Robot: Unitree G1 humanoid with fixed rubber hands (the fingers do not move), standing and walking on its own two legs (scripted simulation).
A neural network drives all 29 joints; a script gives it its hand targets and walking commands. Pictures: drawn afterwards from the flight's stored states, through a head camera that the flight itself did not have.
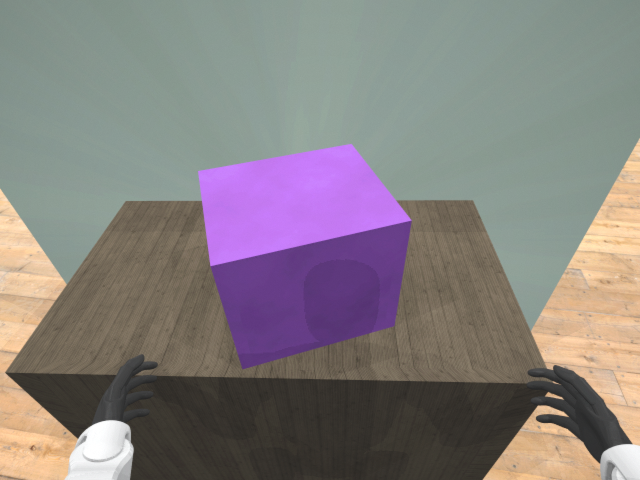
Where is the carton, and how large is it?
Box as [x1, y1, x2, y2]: [198, 144, 411, 368]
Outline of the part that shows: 351,144 198,171 210,266 242,368 394,325 411,220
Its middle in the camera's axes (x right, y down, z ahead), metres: -0.03 +0.02 +0.63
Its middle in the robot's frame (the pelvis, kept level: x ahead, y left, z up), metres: +0.46 +0.04 +0.05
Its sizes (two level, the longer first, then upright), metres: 0.257 0.221 0.228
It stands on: a pedestal, 0.70 m high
